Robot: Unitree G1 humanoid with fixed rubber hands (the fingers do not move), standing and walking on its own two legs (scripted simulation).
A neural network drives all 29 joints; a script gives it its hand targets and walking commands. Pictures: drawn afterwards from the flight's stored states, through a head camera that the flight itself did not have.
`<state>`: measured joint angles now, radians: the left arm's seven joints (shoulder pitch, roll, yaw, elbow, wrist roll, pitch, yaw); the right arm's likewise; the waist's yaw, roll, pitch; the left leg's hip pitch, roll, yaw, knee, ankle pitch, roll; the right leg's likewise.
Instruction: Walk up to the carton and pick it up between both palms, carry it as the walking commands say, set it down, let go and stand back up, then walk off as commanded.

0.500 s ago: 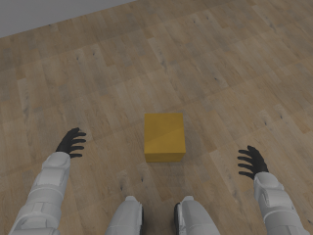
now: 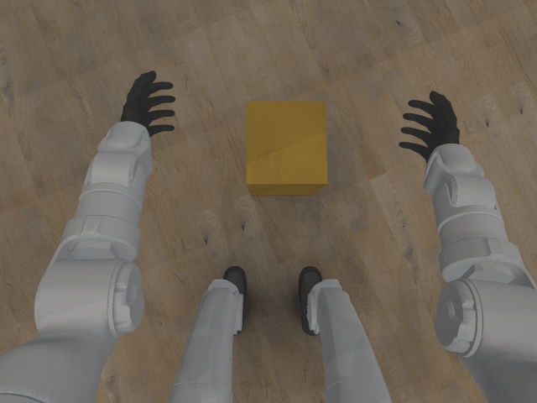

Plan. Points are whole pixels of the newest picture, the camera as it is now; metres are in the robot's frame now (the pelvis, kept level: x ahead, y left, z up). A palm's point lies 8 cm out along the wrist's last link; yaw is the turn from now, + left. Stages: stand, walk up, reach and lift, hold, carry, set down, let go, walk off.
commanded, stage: reach and lift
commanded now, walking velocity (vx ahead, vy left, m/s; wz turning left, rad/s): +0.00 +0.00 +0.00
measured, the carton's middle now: (283, 154) +0.54 -0.04 -0.56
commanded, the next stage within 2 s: none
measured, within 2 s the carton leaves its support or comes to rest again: neither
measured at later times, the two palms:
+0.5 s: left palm (171, 80) +0.56 +0.17 -0.15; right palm (403, 93) +0.54 -0.20 -0.14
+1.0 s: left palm (192, 117) +0.55 +0.17 -0.29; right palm (372, 126) +0.53 -0.20 -0.29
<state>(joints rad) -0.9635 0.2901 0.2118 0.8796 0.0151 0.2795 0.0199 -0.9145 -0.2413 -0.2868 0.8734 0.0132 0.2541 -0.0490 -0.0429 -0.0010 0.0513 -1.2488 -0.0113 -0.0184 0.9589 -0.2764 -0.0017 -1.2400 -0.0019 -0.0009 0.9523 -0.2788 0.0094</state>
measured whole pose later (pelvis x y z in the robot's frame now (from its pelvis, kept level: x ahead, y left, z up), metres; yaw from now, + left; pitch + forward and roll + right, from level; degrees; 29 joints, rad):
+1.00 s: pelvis -0.01 -0.01 -0.15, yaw -1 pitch +52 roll +0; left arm -1.36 0.31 0.31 0.99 0.02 0.16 0.07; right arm -1.34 -0.23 -0.36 0.96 -0.02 0.16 -0.10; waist -0.03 0.00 0.00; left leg -1.99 -0.04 -0.04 1.56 -0.47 -0.03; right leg -1.99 0.05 0.04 1.56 -0.47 0.02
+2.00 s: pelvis -0.03 +0.00 -0.32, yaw -1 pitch +34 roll -1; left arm -1.65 0.43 0.04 1.20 -0.23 0.09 0.11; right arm -1.63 -0.39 -0.14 1.21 0.19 0.09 -0.11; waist -0.03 0.00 0.51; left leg -2.21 -0.05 -0.03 2.23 -0.62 -0.03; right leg -2.20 0.03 0.01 2.22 -0.61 0.03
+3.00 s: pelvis -0.02 +0.00 -0.32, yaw -1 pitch +34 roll -1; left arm -1.54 0.27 0.26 1.00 -0.02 0.20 0.04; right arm -1.52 -0.26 -0.37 0.97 0.00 0.20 0.00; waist -0.03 -0.01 0.48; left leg -2.20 -0.07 -0.03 2.26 -0.66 -0.03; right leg -2.20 0.06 0.02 2.25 -0.65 0.04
